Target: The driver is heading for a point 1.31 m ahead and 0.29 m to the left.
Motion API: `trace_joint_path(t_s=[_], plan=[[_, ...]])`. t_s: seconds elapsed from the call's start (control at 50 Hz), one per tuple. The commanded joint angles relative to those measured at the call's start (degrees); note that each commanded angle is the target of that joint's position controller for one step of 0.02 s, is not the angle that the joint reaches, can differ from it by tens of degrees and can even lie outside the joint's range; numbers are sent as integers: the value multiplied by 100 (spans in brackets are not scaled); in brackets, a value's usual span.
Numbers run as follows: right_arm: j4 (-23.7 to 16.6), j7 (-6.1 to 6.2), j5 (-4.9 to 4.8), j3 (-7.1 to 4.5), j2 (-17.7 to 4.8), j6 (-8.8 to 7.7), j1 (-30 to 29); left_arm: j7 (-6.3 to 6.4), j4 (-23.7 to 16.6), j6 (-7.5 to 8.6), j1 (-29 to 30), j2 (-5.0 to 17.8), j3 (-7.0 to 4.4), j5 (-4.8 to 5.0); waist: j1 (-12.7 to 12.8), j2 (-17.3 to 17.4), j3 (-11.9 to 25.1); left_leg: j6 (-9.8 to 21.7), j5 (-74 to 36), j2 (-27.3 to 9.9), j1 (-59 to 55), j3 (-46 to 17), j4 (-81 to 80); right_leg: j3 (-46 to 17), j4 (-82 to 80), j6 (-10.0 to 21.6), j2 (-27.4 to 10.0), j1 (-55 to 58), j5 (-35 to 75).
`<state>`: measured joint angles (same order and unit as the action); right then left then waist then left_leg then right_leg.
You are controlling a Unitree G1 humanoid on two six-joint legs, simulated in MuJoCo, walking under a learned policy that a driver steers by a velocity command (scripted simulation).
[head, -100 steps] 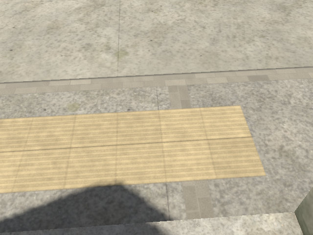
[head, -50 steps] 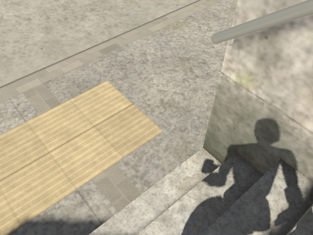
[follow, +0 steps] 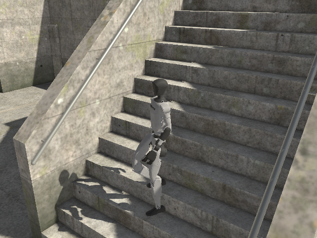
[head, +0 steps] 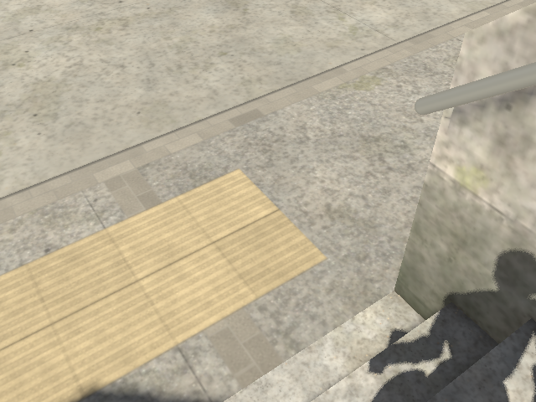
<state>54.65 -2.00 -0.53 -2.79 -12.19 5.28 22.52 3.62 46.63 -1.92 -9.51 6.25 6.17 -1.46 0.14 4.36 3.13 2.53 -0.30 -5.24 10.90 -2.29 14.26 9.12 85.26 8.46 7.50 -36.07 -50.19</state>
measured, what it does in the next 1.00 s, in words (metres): goes down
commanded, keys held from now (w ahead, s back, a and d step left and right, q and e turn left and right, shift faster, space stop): no key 0.30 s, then w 0.70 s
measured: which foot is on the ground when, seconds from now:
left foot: down 0.00-1.00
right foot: down 0.00-0.64, up 0.66-1.00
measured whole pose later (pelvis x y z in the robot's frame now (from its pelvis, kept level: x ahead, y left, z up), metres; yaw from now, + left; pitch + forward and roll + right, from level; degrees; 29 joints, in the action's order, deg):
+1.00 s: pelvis +0.09 +0.07 -0.06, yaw +1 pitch -2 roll -1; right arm 65.2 0.5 -0.5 2.0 -3.9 -2.8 32.8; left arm -0.1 48.0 -0.3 -1.8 5.9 2.5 -2.6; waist -6.0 -3.6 0.4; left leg 3.5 25.6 4.2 9.3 -4.5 37.2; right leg 3.0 78.1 -2.0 -1.7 -56.8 2.5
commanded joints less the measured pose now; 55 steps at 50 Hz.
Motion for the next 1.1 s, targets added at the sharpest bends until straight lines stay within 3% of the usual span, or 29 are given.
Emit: trace_joint_path(t_s=[0.02,0.06,0.2,0.28,0.34,0.4,0.44,0.48,0.52,0.56,0.6,0.64,0.66,0.68,0.7,0.72,0.74,0.76,0.78,0.8,0.82,0.88,0.9,0.94,0.98,1.0,1.02,1.06,1.1], plan=[[24,-22,88,-27,-254,51,404,-30,-246,155,380,437,-44,39,-32,-430,-435,85,-623,-213,-998,226,131,-2681,-2658,446,-967,-1232,690],[19,-4,83,-4,-279,26,472,-38,-191,183,372,473,-34,49,-107,-579,-302,47,-525,-280,-1013,344,116,-2547,-2503,462,-956,-1195,604],[302,-1,74,6,-484,-132,645,-102,-84,196,249,508,-43,15,-1,-149,-72,-31,-1239,-644,-994,511,33,-1870,-1738,351,-765,-810,578],[346,-29,75,5,-433,-117,628,-149,17,60,183,649,-132,-1,31,-221,-294,-151,348,-428,-527,685,-90,-1749,-1888,372,-777,-821,88],[415,-29,74,48,-342,-86,792,-219,102,-5,107,666,-175,-10,30,41,-479,-263,1640,-342,-363,572,-295,-1395,-1761,336,-624,-966,-555],[327,19,62,13,-557,-104,642,-298,239,-15,-202,744,-252,-36,252,428,-798,-405,2550,-319,601,511,-718,-672,-1138,279,-262,-346,-249],[203,81,42,-10,-666,-140,395,-335,294,-30,-437,826,-295,-64,453,331,-887,-481,2556,-233,1191,667,-789,-512,-1045,320,-155,182,-42],[2,141,13,-33,-681,-132,26,-308,255,-52,-566,1061,-348,-72,639,-199,-1032,-467,2376,15,1421,921,-278,-1188,-1993,486,-375,104,-739],[-161,135,-63,-35,-456,-62,-207,-167,270,-79,-647,1525,-527,9,636,-893,-954,-198,1914,395,998,825,1473,-3133,-3568,999,-1024,-678,-2729],[-274,49,-35,-58,-362,38,-261,3,245,-57,-252,1621,-632,91,341,-773,-1014,170,1487,317,912,195,2605,-4280,-4153,1348,-1542,-1357,-3353],[73,76,-22,-53,-199,43,687,77,304,-48,169,1454,-686,52,-314,-566,-735,226,1058,350,-151,169,2509,-3636,-3516,1090,-1515,-1878,-2998],[974,213,8,30,177,-23,2881,14,359,-81,954,862,-639,-134,-1506,256,-205,141,621,216,-2820,334,1806,-1484,-632,421,-907,-3198,-1495],[1316,210,97,99,176,-187,3608,-131,477,-1,977,225,-553,-188,-1896,1410,-287,-156,2067,38,-2644,-289,1558,315,2891,-163,-67,-3559,-295],[1083,88,191,241,162,-311,2857,-235,278,102,1024,64,-515,-120,-1383,1039,-916,-235,1147,-251,-1667,-921,1971,407,4264,-266,-145,-4057,137],[941,-36,157,311,93,-359,2237,-288,157,202,954,269,-571,-79,-871,-17,-1098,-391,1184,-205,-1087,-1662,1915,-42,4523,-114,-412,-4216,580],[938,50,255,36,-862,-481,2253,-449,-59,310,352,131,-553,-186,-562,1075,-266,172,4768,-1115,-1374,-4230,445,-530,3900,-327,-303,-4440,633],[796,69,236,9,-872,-529,1778,-425,43,331,639,598,-631,-300,-535,562,-840,235,6376,-1257,-786,-4533,-305,-691,4046,-517,-512,-4594,1321],[697,76,260,34,-839,-560,1202,-372,105,264,675,693,-640,-350,-343,472,-1128,202,6433,-1056,-376,-4157,-300,-772,4038,-593,-528,-4545,1738],[584,99,374,41,-860,-606,862,-279,260,188,512,620,-634,-244,-206,426,-1284,56,5625,-821,188,-3427,-172,-657,3790,-728,-631,-4175,2302],[586,128,356,120,-618,-656,897,-266,244,122,504,589,-623,-176,-160,220,-1387,69,5069,-677,569,-3025,4,-655,3642,-768,-683,-3979,2521],[760,167,276,249,-222,-711,871,-280,205,117,475,397,-553,-181,-17,-93,-1455,106,4817,-456,578,-2729,455,-915,3369,-914,-732,-4188,2992],[920,149,165,309,-105,-791,1229,-305,41,151,703,348,-567,-108,-185,-158,-1285,322,4523,-248,619,-2485,774,-839,2639,-1136,-685,-4215,3773],[896,215,9,448,158,-877,927,-302,-127,191,933,164,-461,-112,21,-419,-1514,429,4068,-193,1104,-2324,847,-945,1422,-1227,-837,-3900,4348],[840,285,7,418,-12,-936,862,-353,-263,212,1162,64,-389,-155,-151,-238,-1329,547,3716,-116,1808,-2159,473,-666,49,-1144,-903,-2344,5469],[617,322,-71,263,-389,-941,706,-393,-434,265,1684,356,-426,-97,-483,236,-1305,698,2687,-244,1841,-1869,-173,-530,-2016,-1028,-1014,-769,5852],[740,328,-5,206,-496,-886,977,-371,-350,259,1608,441,-488,-70,-573,710,-1129,845,2106,-446,1168,-2075,-9,-798,-1600,-955,-1100,-667,5890],[721,360,33,181,-443,-804,820,-354,-355,287,1588,603,-525,37,-480,795,-1214,938,1282,-394,248,-1762,345,-858,-2285,-836,-1200,-1149,5785],[836,357,221,177,-189,-635,1453,-392,-459,312,1810,610,-532,147,-795,608,-1295,1149,-500,-523,-866,-1645,592,-693,-2751,-768,-1076,-1370,4971],[761,353,326,101,-313,-526,1414,-399,-428,383,1676,545,-519,215,-696,300,-1313,1171,-1790,-589,-1305,-1351,946,-637,-3543,-713,-986,-865,3960]])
